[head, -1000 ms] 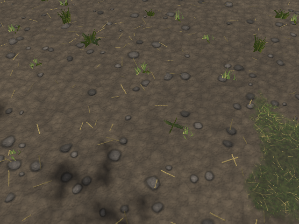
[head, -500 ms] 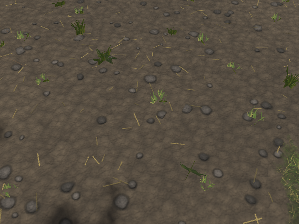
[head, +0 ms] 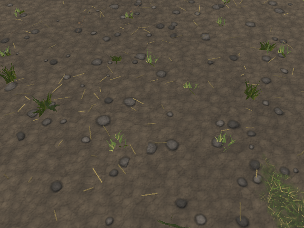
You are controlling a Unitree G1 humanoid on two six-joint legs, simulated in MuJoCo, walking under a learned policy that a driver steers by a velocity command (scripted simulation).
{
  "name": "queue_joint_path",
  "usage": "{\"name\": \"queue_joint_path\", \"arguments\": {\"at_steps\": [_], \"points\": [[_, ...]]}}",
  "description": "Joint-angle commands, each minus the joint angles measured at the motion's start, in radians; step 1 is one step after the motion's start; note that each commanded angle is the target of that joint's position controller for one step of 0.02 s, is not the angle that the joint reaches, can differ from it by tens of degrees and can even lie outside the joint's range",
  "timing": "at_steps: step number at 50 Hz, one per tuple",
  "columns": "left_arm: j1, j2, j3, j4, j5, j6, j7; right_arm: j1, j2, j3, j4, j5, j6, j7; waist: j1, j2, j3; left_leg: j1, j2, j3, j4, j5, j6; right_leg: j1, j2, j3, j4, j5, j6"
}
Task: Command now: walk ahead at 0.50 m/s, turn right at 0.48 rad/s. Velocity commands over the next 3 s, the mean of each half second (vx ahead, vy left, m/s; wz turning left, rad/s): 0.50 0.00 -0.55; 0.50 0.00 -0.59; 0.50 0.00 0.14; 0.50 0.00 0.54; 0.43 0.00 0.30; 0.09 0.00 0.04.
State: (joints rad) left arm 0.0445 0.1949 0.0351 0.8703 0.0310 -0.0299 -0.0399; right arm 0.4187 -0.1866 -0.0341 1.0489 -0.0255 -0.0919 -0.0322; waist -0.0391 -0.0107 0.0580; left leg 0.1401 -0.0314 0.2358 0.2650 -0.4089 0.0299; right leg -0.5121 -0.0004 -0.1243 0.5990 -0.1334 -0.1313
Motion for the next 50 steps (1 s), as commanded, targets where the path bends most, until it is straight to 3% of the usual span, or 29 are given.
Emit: {"name": "queue_joint_path", "arguments": {"at_steps": [1,2,3,4,5,6,7,9,12,18,23,25,27,28,29,30,31,32,33,34,36,39,45,50], "points": [[0.247,0.122,0.048,0.021,0.009,-0.018,0.01,0.012,-0.192,-0.039,-0.041,0.001,0.014,-0.008,0.145,0.098,-0.132,-0.06,0.274,-0.01,0.467,1.161,0.075,0.291,0.098,-0.033,-0.088,-0.069,-0.085],[0.396,0.204,0.079,0.051,0.025,-0.02,0.022,-0.01,-0.182,-0.036,-0.077,0.008,0.012,-0.002,0.213,0.018,-0.226,-0.278,0.246,-0.003,0.768,0.855,0.047,0.538,-0.05,0.182,-0.137,-0.137,-0.15],[0.373,0.307,0.104,0.033,0.018,-0.013,0.03,0.035,-0.072,-0.018,-0.141,0.018,0.005,0.026,0.127,-0.222,-0.294,-0.736,0.011,-0.049,1.143,-0.118,-0.01,0.828,-0.348,0.74,-0.216,-0.073,-0.324],[0.386,0.287,0.101,0.04,-0.016,0.002,0.031,-0.098,-0.158,-0.034,-0.167,0.008,-0.007,0.03,0.167,-0.059,-0.287,-0.86,0.017,-0.265,1.201,-0.086,0.001,0.813,-0.335,0.82,-0.305,-0.105,-0.317],[0.306,0.253,0.091,0.036,-0.021,0.005,0.037,-0.161,-0.15,-0.031,-0.199,0.019,-0.022,0.035,0.131,-0.036,-0.143,-0.91,0.082,-0.278,1.138,0.027,0.009,0.687,-0.316,0.665,-0.33,-0.062,-0.273],[0.258,0.196,0.078,0.03,-0.022,0.002,0.037,-0.158,-0.151,-0.031,-0.194,0.019,-0.03,0.033,0.09,0.037,-0.073,-0.853,0.114,-0.271,1.044,0.089,0.006,0.558,-0.273,0.577,-0.355,0.055,-0.227],[0.22,0.171,0.071,0.024,-0.025,-0.005,0.04,-0.153,-0.147,-0.033,-0.189,0.005,-0.019,0.029,0.053,0.057,-0.038,-0.79,0.134,-0.271,0.977,0.104,-0.008,0.464,-0.221,0.495,-0.365,0.161,-0.193],[0.213,0.152,0.06,0.021,-0.034,-0.022,0.045,-0.122,-0.126,-0.03,-0.194,-0.02,0.021,0.034,0.013,0.028,-0.052,-0.698,0.144,-0.268,0.894,0.102,-0.041,0.379,-0.161,0.406,-0.376,0.275,-0.171],[0.265,0.199,0.069,0.027,-0.035,-0.038,0.042,-0.184,-0.112,-0.027,-0.231,-0.023,0.052,0.043,0.016,0.002,-0.039,-0.726,0.142,-0.237,0.783,0.16,-0.078,0.342,-0.119,0.37,-0.394,0.312,-0.162],[0.388,0.206,0.07,0.028,-0.03,-0.028,0.041,-0.419,-0.126,-0.019,-0.326,-0.013,0.055,0.051,0.105,-0.043,-0.016,-0.829,0.114,-0.234,0.528,0.362,-0.091,0.45,-0.094,0.405,-0.377,0.322,-0.103],[0.441,0.221,0.072,0.021,-0.016,-0.022,0.054,-0.538,-0.139,-0.006,-0.391,-0.003,0.039,0.056,0.141,-0.059,-0.01,-0.814,0.065,-0.239,0.372,0.362,-0.063,0.559,-0.12,0.463,-0.302,0.42,-0.095],[0.403,0.24,0.076,0.005,-0.012,-0.024,0.062,-0.485,-0.163,-0.01,-0.391,0.001,0.029,0.053,0.1,-0.073,-0.017,-0.693,0.047,-0.254,0.292,0.322,-0.038,0.543,-0.129,0.486,-0.257,0.466,-0.064],[0.339,0.264,0.081,-0.017,-0.013,-0.032,0.055,-0.281,-0.21,-0.03,-0.333,0.003,0.016,0.037,0.004,-0.058,-0.103,-0.391,-0.004,-0.234,0.225,0.266,-0.001,0.467,-0.085,0.465,-0.076,0.629,-0.018],[0.322,0.249,0.077,-0.026,-0.023,-0.041,0.043,-0.135,-0.247,-0.043,-0.305,-0.007,0.002,0.023,-0.071,-0.003,-0.195,-0.162,0.068,-0.292,0.18,0.272,0.033,0.367,-0.02,0.421,0.132,0.535,0.006],[0.361,0.154,0.053,-0.067,-0.05,-0.048,0.038,-0.001,-0.336,-0.062,-0.311,-0.034,0.001,0.005,-0.093,0.142,-0.359,0.1,0.345,-0.592,0.15,0.084,0.091,0.175,0.068,0.323,0.437,0.135,0.036],[0.441,0.151,0.051,-0.093,-0.049,-0.043,0.04,-0.057,-0.366,-0.072,-0.313,-0.026,0.019,0.01,-0.007,0.345,-0.416,0.156,0.499,-1.016,0.02,0.07,0.188,-0.042,0.159,0.247,0.619,-0.423,0.042],[0.433,0.203,0.056,-0.054,-0.017,-0.024,0.048,-0.14,-0.272,-0.057,-0.334,-0.016,0.03,0.016,0.023,0.162,-0.261,0.016,0.472,-0.941,0.023,-0.039,0.192,-0.109,0.06,0.253,0.703,-0.352,0.039],[0.363,0.199,0.055,-0.052,-0.007,-0.018,0.038,-0.192,-0.187,-0.036,-0.34,-0.008,0.031,0.019,0.018,0.044,-0.136,-0.12,0.413,-0.77,0.004,-0.019,0.174,-0.105,0.023,0.238,0.676,-0.269,0.046],[0.333,0.175,0.052,-0.06,-0.008,-0.013,0.029,-0.214,-0.157,-0.026,-0.334,-0.01,0.029,0.021,0.034,0.037,-0.07,-0.214,0.359,-0.633,-0.032,0.073,0.143,-0.084,-0.008,0.227,0.621,-0.227,0.052],[0.313,0.168,0.052,-0.071,0.004,-0.003,0.019,-0.201,-0.154,-0.024,-0.317,-0.009,0.022,0.018,0.042,0.087,-0.044,-0.262,0.326,-0.54,-0.051,0.16,0.126,-0.068,-0.032,0.22,0.583,-0.212,0.06],[0.313,0.155,0.048,-0.078,0.007,0.02,0.003,-0.168,-0.162,-0.026,-0.294,0.0,0.003,0.024,0.053,0.12,-0.047,-0.291,0.299,-0.428,-0.071,0.315,0.119,-0.046,-0.04,0.198,0.575,-0.185,0.071],[0.221,0.143,0.041,-0.121,0.004,0.031,-0.013,-0.137,-0.176,-0.034,-0.274,0.009,-0.016,0.032,0.051,0.105,-0.041,-0.261,0.308,-0.326,-0.11,0.408,0.136,-0.132,-0.062,0.189,0.537,-0.106,0.085],[0.02,0.107,0.016,-0.199,0.0,0.023,-0.039,-0.092,-0.188,-0.041,-0.243,0.007,-0.012,0.033,0.017,0.099,0.002,-0.237,0.265,-0.124,-0.122,0.489,0.107,-0.129,-0.07,0.111,0.227,0.107,0.096],[-0.083,0.115,0.011,-0.245,0.015,0.021,-0.044,-0.005,-0.224,-0.05,-0.203,0.008,0.008,0.024,-0.015,0.096,0.024,-0.131,0.309,-0.067,-0.061,0.634,0.086,-0.05,-0.035,0.036,0.04,-0.001,0.042]]}}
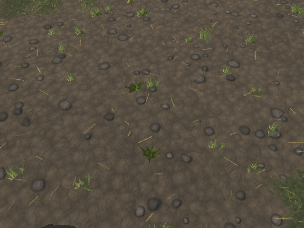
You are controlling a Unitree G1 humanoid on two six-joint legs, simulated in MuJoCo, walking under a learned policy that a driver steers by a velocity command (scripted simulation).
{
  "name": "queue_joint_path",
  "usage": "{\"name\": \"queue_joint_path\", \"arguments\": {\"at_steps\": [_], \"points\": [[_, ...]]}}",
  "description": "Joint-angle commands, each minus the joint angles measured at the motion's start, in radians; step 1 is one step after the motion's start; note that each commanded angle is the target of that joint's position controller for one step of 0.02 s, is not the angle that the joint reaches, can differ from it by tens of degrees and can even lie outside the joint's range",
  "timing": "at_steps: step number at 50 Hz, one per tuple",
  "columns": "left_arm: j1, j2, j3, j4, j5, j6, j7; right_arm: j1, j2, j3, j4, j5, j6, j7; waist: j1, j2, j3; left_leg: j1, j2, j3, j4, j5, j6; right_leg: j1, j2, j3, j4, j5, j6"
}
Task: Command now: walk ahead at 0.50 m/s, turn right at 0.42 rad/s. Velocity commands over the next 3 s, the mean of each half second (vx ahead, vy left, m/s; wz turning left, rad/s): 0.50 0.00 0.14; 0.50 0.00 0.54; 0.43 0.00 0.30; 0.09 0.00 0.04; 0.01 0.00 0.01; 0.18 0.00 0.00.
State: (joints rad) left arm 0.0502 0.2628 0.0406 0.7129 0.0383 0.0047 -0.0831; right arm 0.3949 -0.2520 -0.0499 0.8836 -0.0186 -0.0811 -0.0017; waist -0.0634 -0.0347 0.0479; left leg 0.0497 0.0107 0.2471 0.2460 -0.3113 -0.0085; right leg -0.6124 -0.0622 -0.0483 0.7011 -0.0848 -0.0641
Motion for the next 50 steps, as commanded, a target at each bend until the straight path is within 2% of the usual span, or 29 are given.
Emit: {"name": "queue_joint_path", "arguments": {"at_steps": [1,2,3,4,5,6,7,8,9,10,11,13,15,18,22,26,29,30,31,32,33,34,35,36,37,38,40,43,50], "points": [[-0.076,0.047,0.007,-0.085,0.013,-0.015,0.006,0.038,-0.165,-0.032,-0.023,0.0,0.004,-0.007,0.017,0.127,0.026,-0.02,0.273,-0.071,0.005,0.672,0.124,0.098,0.056,-0.049,-0.09,-0.109,-0.044],[-0.028,0.051,0.01,-0.068,0.017,-0.02,0.015,0.049,-0.175,-0.031,-0.01,-0.002,0.011,-0.006,0.04,0.137,-0.002,-0.007,0.278,-0.065,0.085,0.836,0.124,0.177,0.091,-0.058,-0.115,-0.158,-0.064],[0.088,0.063,0.019,-0.03,0.021,-0.031,0.024,0.048,-0.179,-0.027,-0.002,-0.001,0.019,-0.006,0.097,0.127,-0.061,-0.019,0.267,-0.049,0.227,0.922,0.118,0.317,0.125,-0.058,-0.174,-0.152,-0.087],[0.26,0.092,0.034,0.031,0.033,-0.044,0.037,0.039,-0.164,-0.018,-0.007,0.006,0.022,-0.004,0.175,0.085,-0.16,-0.128,0.23,-0.026,0.435,0.823,0.102,0.564,0.116,-0.031,-0.231,-0.101,-0.109],[0.401,0.197,0.058,0.052,0.056,-0.052,0.057,0.063,-0.073,0.01,-0.058,0.029,0.018,0.008,0.213,-0.082,-0.329,-0.423,0.152,-0.032,0.778,0.368,0.067,0.906,-0.19,0.315,-0.252,-0.205,-0.185],[0.412,0.272,0.076,0.05,0.013,-0.041,0.071,0.082,-0.071,0.004,-0.082,0.036,0.022,0.013,0.189,-0.2,-0.435,-0.641,-0.02,-0.131,1.071,-0.243,0.039,0.988,-0.416,0.719,-0.394,-0.08,-0.277],[0.362,0.243,0.072,0.048,-0.009,-0.04,0.082,-0.033,-0.148,-0.02,-0.089,0.022,0.028,0.003,0.2,-0.035,-0.31,-0.711,0.016,-0.285,1.11,-0.165,0.054,0.881,-0.356,0.555,-0.377,0.05,-0.244],[0.298,0.177,0.053,0.061,-0.01,-0.05,0.085,-0.06,-0.11,-0.011,-0.092,0.031,0.02,0.008,0.154,-0.032,-0.176,-0.71,0.055,-0.299,1.049,-0.097,0.063,0.741,-0.305,0.388,-0.391,0.127,-0.206],[0.252,0.115,0.034,0.069,-0.009,-0.06,0.083,-0.036,-0.098,-0.01,-0.069,0.028,0.021,0.011,0.108,-0.006,-0.098,-0.662,0.088,-0.294,0.954,-0.053,0.065,0.625,-0.249,0.282,-0.433,0.153,-0.147],[0.218,0.081,0.023,0.075,-0.015,-0.07,0.083,-0.015,-0.094,-0.014,-0.051,0.007,0.036,0.014,0.074,-0.032,-0.057,-0.616,0.1,-0.293,0.903,-0.026,0.059,0.547,-0.208,0.213,-0.463,0.154,-0.107],[0.197,0.062,0.016,0.075,-0.015,-0.078,0.084,0.029,-0.081,-0.014,-0.025,-0.006,0.052,0.02,0.052,-0.05,-0.05,-0.568,0.097,-0.288,0.89,0.002,0.051,0.5,-0.186,0.162,-0.492,0.14,-0.09],[0.217,0.069,0.018,0.091,-0.019,-0.099,0.084,0.03,-0.063,-0.019,-0.02,-0.006,0.069,0.034,0.038,-0.041,-0.047,-0.574,0.084,-0.282,0.886,0.056,0.046,0.487,-0.175,0.112,-0.534,0.16,-0.088],[0.237,0.081,0.023,0.109,-0.021,-0.111,0.086,-0.033,-0.048,-0.019,-0.036,-0.004,0.076,0.043,0.041,-0.038,-0.011,-0.644,0.093,-0.281,0.855,0.131,0.04,0.492,-0.17,0.058,-0.572,0.142,-0.085],[0.275,0.07,0.021,0.132,-0.02,-0.114,0.089,-0.131,-0.045,-0.02,-0.064,-0.006,0.077,0.047,0.059,-0.029,0.028,-0.74,0.096,-0.275,0.771,0.229,0.031,0.529,-0.164,-0.007,-0.591,0.156,-0.085],[0.309,0.073,0.019,0.158,-0.022,-0.114,0.098,-0.26,-0.022,-0.004,-0.11,-0.012,0.07,0.058,0.084,-0.026,0.057,-0.728,0.079,-0.206,0.559,0.325,0.039,0.574,-0.158,-0.097,-0.58,0.245,-0.074],[0.374,0.095,0.021,0.197,-0.017,-0.101,0.11,-0.349,-0.02,0.005,-0.158,-0.017,0.066,0.068,0.106,-0.022,0.068,-0.697,0.042,-0.126,0.419,0.27,0.094,0.693,-0.188,-0.157,-0.509,0.456,-0.054],[0.351,0.141,0.03,0.2,-0.012,-0.087,0.12,-0.267,-0.047,-0.007,-0.148,-0.018,0.069,0.057,0.054,-0.064,-0.006,-0.552,-0.053,-0.066,0.398,0.116,0.161,0.758,-0.198,-0.201,-0.302,0.905,-0.038],[0.34,0.158,0.035,0.196,-0.01,-0.076,0.121,-0.186,-0.065,-0.017,-0.129,-0.019,0.066,0.051,0.016,-0.068,-0.057,-0.461,-0.085,-0.065,0.382,0.062,0.188,0.751,-0.202,-0.203,-0.161,0.961,-0.041],[0.329,0.169,0.038,0.188,-0.012,-0.068,0.119,-0.066,-0.093,-0.034,-0.095,-0.024,0.057,0.043,-0.04,-0.049,-0.126,-0.302,-0.11,-0.087,0.318,0.057,0.218,0.687,-0.195,-0.206,0.038,0.87,-0.036],[0.308,0.158,0.034,0.163,-0.016,-0.069,0.113,0.078,-0.17,-0.063,-0.058,-0.036,0.052,0.028,-0.112,0.038,-0.208,-0.067,-0.006,-0.261,0.231,0.013,0.274,0.495,-0.156,-0.216,0.335,0.573,-0.006],[0.358,0.028,0.01,0.096,-0.023,-0.077,0.089,0.035,-0.294,-0.095,-0.069,-0.03,0.059,0.017,-0.014,0.286,-0.265,0.237,0.297,-0.809,0.17,0.077,0.442,0.018,0.074,-0.161,0.719,-0.425,0.058],[0.226,0.102,0.021,0.065,-0.014,-0.091,0.084,0.057,-0.283,-0.095,-0.076,0.01,0.068,0.02,-0.074,0.115,-0.298,0.248,0.318,-0.971,0.058,0.081,0.462,-0.112,0.089,0.078,0.796,-0.417,0.053],[0.177,0.093,0.015,0.039,-0.026,-0.106,0.08,-0.006,-0.248,-0.085,-0.071,0.012,0.07,0.011,-0.038,0.078,-0.154,0.132,0.312,-0.819,0.034,0.13,0.424,-0.165,0.021,0.101,0.739,-0.306,0.044],[0.192,0.096,0.013,0.046,-0.028,-0.115,0.082,-0.047,-0.188,-0.069,-0.07,0.014,0.068,0.008,0.008,0.012,-0.074,-0.003,0.271,-0.726,0.016,0.238,0.376,-0.113,-0.014,0.089,0.637,-0.246,0.044],[0.202,0.094,0.015,0.055,-0.016,-0.107,0.084,-0.092,-0.155,-0.059,-0.075,0.015,0.062,0.005,0.048,-0.009,-0.034,-0.099,0.215,-0.639,0.007,0.332,0.338,-0.055,-0.036,0.09,0.567,-0.234,0.054],[0.229,0.089,0.013,0.057,0.0,-0.086,0.083,-0.119,-0.13,-0.05,-0.082,0.02,0.054,0.003,0.078,0.007,-0.036,-0.166,0.175,-0.575,-0.007,0.399,0.322,0.013,-0.044,0.091,0.521,-0.229,0.071],[0.242,0.071,0.011,0.052,0.012,-0.052,0.076,-0.107,-0.138,-0.048,-0.08,0.023,0.033,0.007,0.096,0.025,-0.051,-0.215,0.133,-0.518,-0.017,0.487,0.316,0.054,-0.045,0.074,0.45,-0.231,0.097],[0.153,0.058,0.005,0.013,0.01,-0.036,0.069,-0.062,-0.174,-0.056,-0.075,0.019,0.023,0.008,0.077,0.055,-0.028,-0.24,0.096,-0.492,-0.04,0.469,0.297,0.009,-0.046,0.048,0.314,-0.137,0.124],[-0.089,0.064,-0.008,-0.073,-0.006,-0.048,0.06,0.054,-0.184,-0.062,-0.072,0.011,0.033,0.004,-0.027,0.102,-0.019,-0.099,0.086,-0.543,0.024,0.488,0.245,-0.042,0.007,0.049,-0.006,0.049,0.124]]}}
Over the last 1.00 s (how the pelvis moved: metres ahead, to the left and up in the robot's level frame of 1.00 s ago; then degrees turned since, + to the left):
0.52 -0.10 0.01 -35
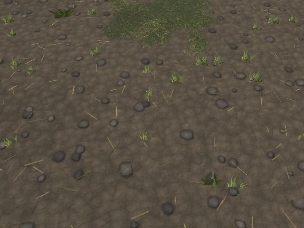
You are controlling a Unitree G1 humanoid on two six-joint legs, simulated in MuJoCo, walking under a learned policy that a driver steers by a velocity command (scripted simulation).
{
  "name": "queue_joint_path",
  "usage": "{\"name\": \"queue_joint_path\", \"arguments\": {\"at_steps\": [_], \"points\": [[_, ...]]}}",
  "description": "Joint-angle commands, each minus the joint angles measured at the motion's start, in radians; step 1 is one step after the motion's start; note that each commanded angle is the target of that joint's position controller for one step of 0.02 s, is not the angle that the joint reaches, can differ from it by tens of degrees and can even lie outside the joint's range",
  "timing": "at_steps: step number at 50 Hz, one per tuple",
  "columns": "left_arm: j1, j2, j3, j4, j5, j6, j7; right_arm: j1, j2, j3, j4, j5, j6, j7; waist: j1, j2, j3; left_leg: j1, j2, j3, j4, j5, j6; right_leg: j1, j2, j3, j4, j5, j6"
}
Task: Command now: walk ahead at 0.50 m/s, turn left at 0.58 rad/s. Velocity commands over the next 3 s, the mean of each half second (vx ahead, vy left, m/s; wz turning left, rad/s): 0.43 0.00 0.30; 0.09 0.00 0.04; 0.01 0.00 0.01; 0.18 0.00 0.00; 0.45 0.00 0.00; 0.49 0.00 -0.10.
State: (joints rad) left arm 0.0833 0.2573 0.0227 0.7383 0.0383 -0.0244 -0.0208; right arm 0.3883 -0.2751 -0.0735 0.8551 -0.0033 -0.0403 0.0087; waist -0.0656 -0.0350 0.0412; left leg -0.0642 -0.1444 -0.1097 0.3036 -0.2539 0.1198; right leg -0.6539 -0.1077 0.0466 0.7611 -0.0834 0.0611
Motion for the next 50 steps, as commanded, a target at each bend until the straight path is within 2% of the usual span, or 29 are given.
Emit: {"name": "queue_joint_path", "arguments": {"at_steps": [1,4,6,7,8,9,10,11,12,14,17,19,23,27,29,30,31,32,33,35,37,39,42,44,45,46,47,48,50], "points": [[-0.141,0.074,0.009,-0.108,-0.008,-0.024,-0.002,0.067,-0.165,-0.039,-0.046,-0.008,-0.007,-0.009,-0.031,0.105,-0.012,0.033,0.249,-0.2,-0.014,0.454,0.113,0.009,0.063,-0.044,-0.096,0.043,-0.007],[-0.083,0.105,0.015,-0.107,-0.012,-0.038,0.0,0.021,-0.185,-0.042,-0.066,-0.015,-0.009,-0.019,0.015,0.123,-0.022,0.029,0.275,-0.24,0.046,0.497,0.072,0.154,0.088,-0.027,-0.204,-0.015,-0.043],[0.106,0.139,0.033,-0.046,-0.008,-0.051,0.014,-0.017,-0.188,-0.04,-0.071,-0.013,-0.019,-0.015,0.104,0.1,-0.091,-0.012,0.24,-0.211,0.216,0.638,0.031,0.414,0.131,-0.057,-0.278,-0.05,-0.085],[0.235,0.176,0.047,-0.018,0.006,-0.064,0.025,-0.009,-0.155,-0.029,-0.069,-0.006,-0.026,-0.007,0.163,0.038,-0.176,-0.084,0.175,-0.153,0.423,0.565,0.007,0.605,0.057,0.006,-0.314,-0.076,-0.121],[0.362,0.256,0.062,-0.021,0.029,-0.067,0.04,0.043,-0.064,-0.003,-0.1,0.013,-0.034,-0.004,0.181,-0.105,-0.321,-0.262,0.088,-0.058,0.725,0.203,-0.025,0.833,-0.202,0.34,-0.362,-0.287,-0.191],[0.337,0.305,0.08,0.007,0.012,-0.049,0.033,0.139,-0.068,-0.003,-0.107,0.011,-0.03,-0.001,0.104,-0.319,-0.352,-0.479,-0.011,-0.003,0.892,-0.274,-0.039,0.887,-0.324,0.771,-0.517,-0.334,-0.293],[0.242,0.202,0.063,-0.017,-0.002,-0.04,0.024,0.106,-0.118,-0.006,-0.07,-0.017,-0.016,-0.009,0.081,-0.102,-0.187,-0.554,0.072,-0.039,0.968,-0.207,-0.033,0.761,-0.296,0.685,-0.515,-0.454,-0.291],[0.188,0.13,0.046,-0.023,-0.011,-0.042,0.018,0.016,-0.116,-0.004,-0.077,-0.025,-0.014,0.001,0.09,0.005,-0.087,-0.544,0.101,-0.03,0.937,-0.128,-0.037,0.64,-0.237,0.522,-0.523,-0.41,-0.275],[0.162,0.101,0.037,-0.014,-0.006,-0.044,0.016,-0.021,-0.098,0.0,-0.089,-0.023,-0.014,0.008,0.074,0.007,-0.04,-0.526,0.129,-0.022,0.878,-0.091,-0.041,0.567,-0.183,0.397,-0.544,-0.292,-0.247],[0.187,0.095,0.033,0.021,-0.01,-0.06,0.018,-0.03,-0.084,0.007,-0.09,-0.038,0.001,0.021,0.058,-0.06,-0.026,-0.48,0.151,-0.007,0.815,-0.069,-0.058,0.513,-0.117,0.248,-0.562,-0.087,-0.226],[0.236,0.107,0.035,0.06,-0.025,-0.086,0.01,-0.047,-0.072,0.012,-0.092,-0.039,0.011,0.022,0.044,-0.054,-0.033,-0.492,0.137,0.018,0.77,-0.051,-0.084,0.528,-0.12,0.145,-0.55,0.318,-0.257],[0.241,0.11,0.033,0.078,-0.027,-0.087,0.009,-0.102,-0.051,0.023,-0.108,-0.037,0.012,0.019,0.041,-0.051,-0.03,-0.504,0.148,0.054,0.672,-0.011,-0.106,0.534,-0.109,0.062,-0.537,0.535,-0.26],[0.262,0.107,0.028,0.112,-0.029,-0.067,0.008,-0.211,-0.009,0.054,-0.12,-0.025,0.006,0.02,0.076,-0.096,-0.06,-0.364,0.145,0.149,0.412,0.135,-0.116,0.515,-0.044,-0.053,-0.501,0.657,-0.218],[0.287,0.12,0.031,0.147,-0.034,-0.05,0.015,-0.211,-0.029,0.053,-0.1,-0.024,-0.001,0.002,0.076,-0.083,-0.065,-0.275,0.133,0.144,0.263,0.166,-0.08,0.566,-0.077,-0.012,-0.405,0.59,-0.195],[0.284,0.112,0.028,0.156,-0.042,-0.044,0.022,-0.119,-0.048,0.047,-0.055,-0.04,-0.019,-0.009,0.031,-0.012,-0.088,-0.108,0.141,0.121,0.094,0.319,-0.051,0.54,-0.034,-0.017,-0.266,0.458,-0.152],[0.315,0.087,0.019,0.144,-0.037,-0.047,0.026,-0.052,-0.108,0.035,-0.041,-0.051,-0.031,-0.016,0.024,0.079,-0.162,0.051,0.292,-0.007,0.134,0.689,-0.026,0.459,0.009,-0.047,-0.147,0.215,-0.118],[0.448,0.003,-0.002,0.158,-0.055,-0.036,0.032,-0.027,-0.142,0.029,-0.043,-0.042,-0.024,-0.021,0.066,0.247,-0.273,0.186,0.524,-0.219,0.176,1.073,0.127,0.36,0.11,-0.089,0.041,-0.367,-0.095],[0.44,0.049,0.009,0.189,-0.048,-0.002,0.041,-0.023,-0.095,0.037,-0.035,0.002,-0.013,-0.02,0.034,0.228,-0.314,0.14,0.542,-0.283,0.141,0.977,0.209,0.343,0.131,-0.036,0.136,-0.575,-0.095],[0.37,0.075,0.017,0.176,-0.036,0.013,0.041,-0.069,-0.077,0.043,-0.037,0.008,-0.006,-0.02,0.041,0.183,-0.215,0.068,0.501,-0.253,0.079,0.8,0.202,0.291,0.128,-0.019,0.184,-0.587,-0.089],[0.292,0.054,0.016,0.176,-0.019,0.03,0.038,-0.158,-0.038,0.059,-0.035,-0.008,0.002,-0.035,0.078,0.139,-0.099,-0.071,0.421,-0.165,-0.003,0.595,0.131,0.297,0.093,-0.004,0.141,-0.482,-0.075],[0.319,0.023,0.007,0.208,-0.018,0.044,0.038,-0.206,-0.031,0.063,-0.026,-0.015,0.004,-0.043,0.113,0.151,-0.093,-0.156,0.358,-0.077,-0.03,0.535,0.08,0.397,0.092,-0.022,0.049,-0.404,-0.056],[0.318,0.014,0.004,0.229,-0.023,0.054,0.044,-0.2,-0.032,0.062,-0.007,-0.015,0.002,-0.041,0.109,0.144,-0.113,-0.163,0.335,-0.049,-0.033,0.447,0.069,0.445,0.101,-0.037,-0.034,-0.368,-0.048],[0.288,0.01,0.0,0.249,-0.024,0.065,0.051,-0.202,-0.047,0.056,0.021,-0.011,0.013,-0.038,0.103,0.15,-0.096,-0.212,0.318,-0.058,-0.057,0.141,0.05,0.5,0.104,-0.053,-0.171,-0.263,-0.052],[0.284,0.007,-0.004,0.268,-0.017,0.063,0.052,-0.209,-0.05,0.052,0.035,-0.003,0.027,-0.036,0.111,0.124,-0.05,-0.301,0.291,-0.064,-0.074,-0.132,0.0,0.572,0.1,-0.054,-0.317,-0.132,-0.069],[0.272,0.025,-0.004,0.266,-0.007,0.056,0.053,-0.193,-0.042,0.052,0.045,-0.002,0.031,-0.034,0.102,0.102,-0.019,-0.342,0.28,-0.074,-0.083,-0.219,-0.038,0.584,0.056,-0.002,-0.365,-0.118,-0.08],[0.26,0.049,-0.004,0.261,-0.004,0.045,0.053,-0.178,-0.036,0.05,0.053,0.0,0.036,-0.032,0.085,0.078,0.01,-0.347,0.254,-0.062,-0.075,-0.221,-0.065,0.544,0.007,0.06,-0.411,-0.179,-0.092],[0.237,0.064,0.0,0.277,-0.019,0.04,0.05,-0.167,-0.024,0.047,0.062,0.006,0.042,-0.029,0.058,-0.026,0.07,-0.267,0.203,-0.006,-0.055,-0.118,-0.072,0.39,0.007,0.078,-0.432,-0.271,-0.105],[0.222,0.036,-0.008,0.281,-0.022,0.029,0.048,-0.154,-0.025,0.047,0.081,0.0,0.041,-0.027,0.052,-0.046,0.058,-0.166,0.203,0.002,-0.009,-0.023,-0.069,0.335,0.002,0.088,-0.472,-0.296,-0.102],[0.207,0.033,-0.008,0.29,-0.028,0.016,0.052,-0.121,-0.022,0.046,0.112,-0.004,0.035,-0.028,0.038,-0.049,0.022,-0.083,0.209,0.007,0.024,0.071,-0.061,0.335,0.007,0.081,-0.492,-0.248,-0.092]]}}
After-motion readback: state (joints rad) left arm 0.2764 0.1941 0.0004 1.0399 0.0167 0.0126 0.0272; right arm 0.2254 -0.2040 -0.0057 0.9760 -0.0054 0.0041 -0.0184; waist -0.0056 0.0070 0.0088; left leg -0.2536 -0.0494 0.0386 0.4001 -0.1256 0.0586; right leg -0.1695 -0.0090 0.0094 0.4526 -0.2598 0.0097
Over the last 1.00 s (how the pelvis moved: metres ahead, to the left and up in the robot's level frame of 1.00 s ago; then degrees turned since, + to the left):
0.53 0.05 0.00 26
